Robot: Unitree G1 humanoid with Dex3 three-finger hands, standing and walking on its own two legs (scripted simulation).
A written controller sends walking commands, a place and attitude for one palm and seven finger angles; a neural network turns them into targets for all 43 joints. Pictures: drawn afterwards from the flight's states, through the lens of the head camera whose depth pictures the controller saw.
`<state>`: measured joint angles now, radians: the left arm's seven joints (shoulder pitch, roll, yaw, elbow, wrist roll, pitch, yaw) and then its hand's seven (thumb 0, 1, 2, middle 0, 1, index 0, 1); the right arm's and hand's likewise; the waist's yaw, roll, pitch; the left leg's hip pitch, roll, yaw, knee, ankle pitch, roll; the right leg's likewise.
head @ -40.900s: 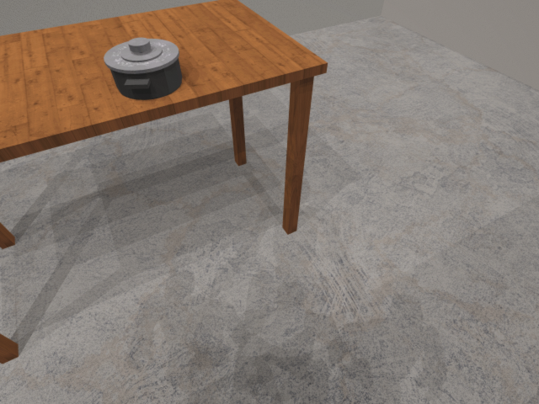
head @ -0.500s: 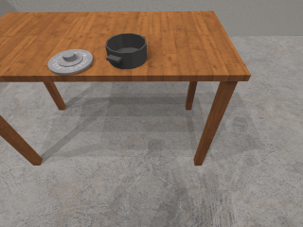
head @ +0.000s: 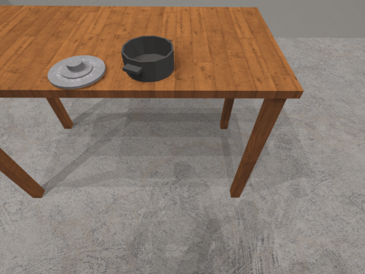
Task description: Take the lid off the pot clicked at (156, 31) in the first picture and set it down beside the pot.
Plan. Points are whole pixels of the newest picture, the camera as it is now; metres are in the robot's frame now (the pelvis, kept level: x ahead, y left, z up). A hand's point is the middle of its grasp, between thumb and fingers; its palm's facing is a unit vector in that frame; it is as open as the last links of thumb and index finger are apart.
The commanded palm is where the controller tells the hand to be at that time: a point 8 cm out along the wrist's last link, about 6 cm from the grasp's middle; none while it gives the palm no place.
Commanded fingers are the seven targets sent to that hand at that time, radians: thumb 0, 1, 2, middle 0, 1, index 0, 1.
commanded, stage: look to check the result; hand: left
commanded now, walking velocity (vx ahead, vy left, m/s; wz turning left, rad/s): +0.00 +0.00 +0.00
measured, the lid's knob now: (74, 64) +0.68 +0.37 +0.08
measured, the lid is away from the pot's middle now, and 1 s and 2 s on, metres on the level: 0.23 0.23 0.23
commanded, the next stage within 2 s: stand and wait in 0.12 s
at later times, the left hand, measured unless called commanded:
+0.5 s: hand out of the picture +0.02 +0.18 -0.18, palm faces +0.03 -0.98 -0.20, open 7.3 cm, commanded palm none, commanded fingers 0.00 0.90 0.90 -0.20 -0.30 -0.20 -0.30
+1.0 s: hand out of the picture +0.02 +0.18 -0.18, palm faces +0.02 -0.98 -0.20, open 7.3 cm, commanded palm none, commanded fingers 0.00 0.90 0.90 -0.20 -0.30 -0.20 -0.30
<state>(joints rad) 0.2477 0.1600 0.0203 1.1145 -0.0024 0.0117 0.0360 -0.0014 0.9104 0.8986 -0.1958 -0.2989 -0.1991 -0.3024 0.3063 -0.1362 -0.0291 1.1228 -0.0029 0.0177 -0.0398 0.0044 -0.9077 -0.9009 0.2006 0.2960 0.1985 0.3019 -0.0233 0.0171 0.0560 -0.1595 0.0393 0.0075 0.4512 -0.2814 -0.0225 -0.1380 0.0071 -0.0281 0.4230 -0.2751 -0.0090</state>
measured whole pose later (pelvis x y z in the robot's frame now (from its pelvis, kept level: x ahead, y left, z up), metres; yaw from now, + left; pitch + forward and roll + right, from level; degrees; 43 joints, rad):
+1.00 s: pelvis +0.01 +0.00 +0.00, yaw -1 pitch +0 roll +0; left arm 0.26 0.15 0.02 1.12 0.00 0.01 0.04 0.00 0.92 0.90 -0.20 -0.30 -0.20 -0.30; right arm 0.30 -0.13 -0.03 1.13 0.00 0.01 -0.05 0.00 -0.91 -0.90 0.20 0.30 0.20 0.30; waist -0.02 0.01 0.04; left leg -0.14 0.04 0.02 0.44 -0.29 -0.02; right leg -0.13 0.01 -0.02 0.42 -0.29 -0.01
